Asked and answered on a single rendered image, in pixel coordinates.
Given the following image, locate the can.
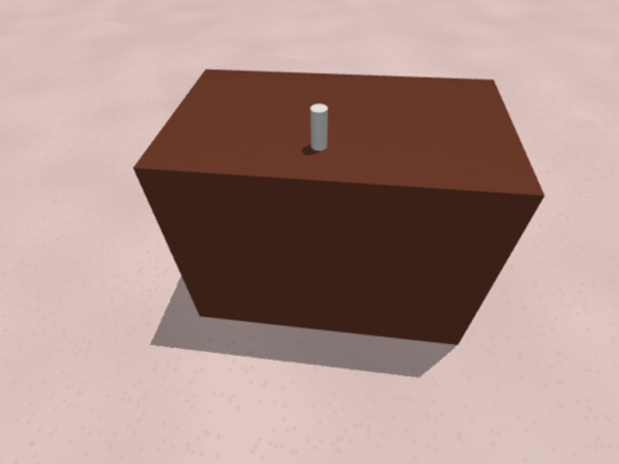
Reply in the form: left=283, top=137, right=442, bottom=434
left=310, top=103, right=328, bottom=151

